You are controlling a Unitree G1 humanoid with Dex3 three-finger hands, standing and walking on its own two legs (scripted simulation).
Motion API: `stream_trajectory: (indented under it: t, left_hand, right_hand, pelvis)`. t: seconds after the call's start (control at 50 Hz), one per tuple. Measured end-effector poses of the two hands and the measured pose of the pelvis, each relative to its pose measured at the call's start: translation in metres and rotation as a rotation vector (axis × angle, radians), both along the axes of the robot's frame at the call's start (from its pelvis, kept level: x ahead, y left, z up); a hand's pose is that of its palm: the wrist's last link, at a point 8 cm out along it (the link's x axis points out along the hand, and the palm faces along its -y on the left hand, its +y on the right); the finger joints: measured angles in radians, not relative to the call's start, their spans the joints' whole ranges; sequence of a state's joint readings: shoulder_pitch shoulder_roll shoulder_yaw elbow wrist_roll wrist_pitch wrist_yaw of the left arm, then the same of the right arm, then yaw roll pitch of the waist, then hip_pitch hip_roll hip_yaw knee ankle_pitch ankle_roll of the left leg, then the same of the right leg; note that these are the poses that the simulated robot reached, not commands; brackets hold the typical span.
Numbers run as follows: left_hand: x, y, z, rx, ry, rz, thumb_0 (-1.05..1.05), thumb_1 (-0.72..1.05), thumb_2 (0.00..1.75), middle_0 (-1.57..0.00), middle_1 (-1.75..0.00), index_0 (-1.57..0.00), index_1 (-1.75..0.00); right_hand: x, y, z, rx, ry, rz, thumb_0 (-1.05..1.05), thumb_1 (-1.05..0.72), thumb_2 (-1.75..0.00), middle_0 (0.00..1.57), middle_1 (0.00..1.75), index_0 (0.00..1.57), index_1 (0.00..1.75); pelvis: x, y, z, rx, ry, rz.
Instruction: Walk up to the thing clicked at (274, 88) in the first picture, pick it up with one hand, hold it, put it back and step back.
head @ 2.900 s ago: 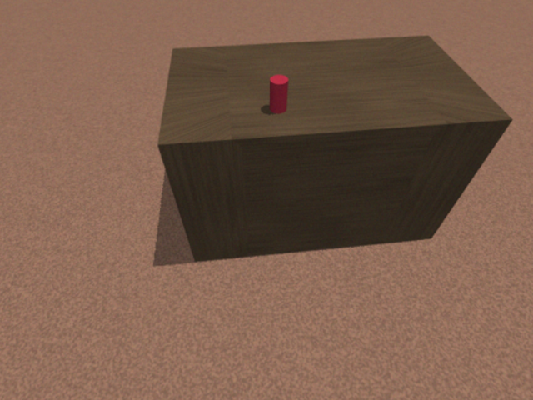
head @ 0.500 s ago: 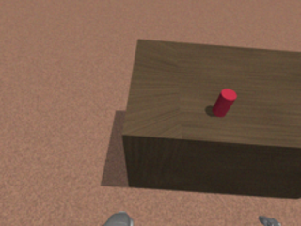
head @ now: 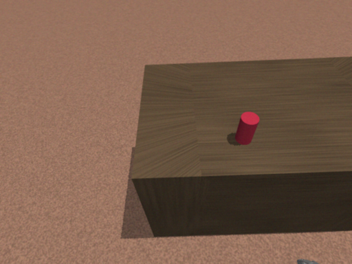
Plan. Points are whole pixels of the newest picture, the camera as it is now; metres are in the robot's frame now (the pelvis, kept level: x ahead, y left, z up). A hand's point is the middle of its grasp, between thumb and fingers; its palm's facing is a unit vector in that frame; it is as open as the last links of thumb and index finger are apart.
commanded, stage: walk up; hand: right
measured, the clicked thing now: (246, 128) +0.52 -0.19 -0.06
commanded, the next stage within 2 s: stand in 0.90 s
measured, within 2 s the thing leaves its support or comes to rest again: neither
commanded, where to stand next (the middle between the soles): +0.06 -0.01 m, yaw +1 degrees
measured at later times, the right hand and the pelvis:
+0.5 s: hand out of the picture +0.08 -0.26 -0.13, palm faces +0.00 +0.93 -0.36, open 7.4 cm; pelvis +0.00 +0.00 +0.02, yaw +0 degrees
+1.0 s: hand out of the picture +0.10 -0.25 -0.13, palm faces -0.02 +0.94 -0.34, open 7.4 cm; pelvis +0.01 +0.00 +0.02, yaw +0 degrees
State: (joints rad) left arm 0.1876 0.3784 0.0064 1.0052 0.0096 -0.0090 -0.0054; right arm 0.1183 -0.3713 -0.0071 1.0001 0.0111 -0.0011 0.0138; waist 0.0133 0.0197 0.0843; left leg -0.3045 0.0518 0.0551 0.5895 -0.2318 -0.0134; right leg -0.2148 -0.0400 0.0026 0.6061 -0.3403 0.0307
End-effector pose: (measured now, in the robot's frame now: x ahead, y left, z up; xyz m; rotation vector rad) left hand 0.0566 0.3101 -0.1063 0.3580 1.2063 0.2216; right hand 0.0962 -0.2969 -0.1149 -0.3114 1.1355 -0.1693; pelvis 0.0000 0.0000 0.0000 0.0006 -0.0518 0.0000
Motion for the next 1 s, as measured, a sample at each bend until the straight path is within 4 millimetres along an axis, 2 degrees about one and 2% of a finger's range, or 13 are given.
stream_trajectory:
  t: [0.14,0.26,0.36,0.58,0.7,0.84,1.0]
  left_hand:
    - [0.042,-0.011,0.004,-0.037,-0.068,-0.034,0.01,0.90,0.90,-0.21,-0.30,-0.20,-0.30]
    - [0.057,-0.018,0.005,-0.065,-0.086,-0.047,0.01,0.90,0.90,-0.21,-0.30,-0.20,-0.30]
    - [0.052,-0.020,0.004,-0.075,-0.059,-0.042,0.00,0.90,0.90,-0.21,-0.30,-0.20,-0.30]
    - [0.017,-0.014,0.001,-0.065,0.034,0.013,0.01,0.90,0.90,-0.20,-0.30,-0.20,-0.30]
    - [0.005,-0.011,0.001,-0.058,0.059,0.036,0.01,0.91,0.90,-0.20,-0.30,-0.20,-0.30]
    - [0.004,-0.011,0.001,-0.059,0.065,0.041,0.01,0.91,0.90,-0.20,-0.30,-0.20,-0.30]
    - [0.014,-0.012,0.000,-0.061,0.053,0.023,0.01,0.91,0.90,-0.20,-0.30,-0.20,-0.30]
  right_hand:
    - [-0.019,-0.001,0.007,-0.008,0.058,-0.030,0.01,-0.90,-0.89,0.20,0.30,0.21,0.30]
    - [-0.027,-0.005,0.015,-0.027,0.076,-0.048,0.01,-0.90,-0.89,0.20,0.30,0.21,0.30]
    - [-0.028,-0.008,0.019,-0.035,0.077,-0.054,0.01,-0.90,-0.89,0.20,0.30,0.20,0.30]
    - [-0.020,-0.004,0.017,-0.022,0.083,-0.044,0.01,-0.90,-0.89,0.20,0.30,0.20,0.30]
    - [-0.011,0.002,0.015,-0.009,0.078,-0.034,0.01,-0.90,-0.89,0.20,0.30,0.20,0.30]
    - [-0.003,0.006,0.016,-0.003,0.071,-0.029,0.01,-0.90,-0.89,0.20,0.30,0.21,0.30]
    - [0.000,0.005,0.017,-0.011,0.077,-0.031,0.00,-0.90,-0.89,0.20,0.30,0.21,0.30]
  pelvis:
    - [0.001,-0.001,0.008,-0.003,-0.003,-0.003]
    - [0.000,-0.001,0.013,-0.006,-0.001,-0.004]
    - [0.000,-0.001,0.016,-0.007,0.003,-0.004]
    - [0.002,-0.001,0.018,-0.008,0.007,0.001]
    - [0.005,0.000,0.018,-0.009,0.008,0.003]
    - [0.007,0.001,0.019,-0.009,0.013,0.005]
    - [0.013,0.002,0.019,-0.005,0.020,0.007]
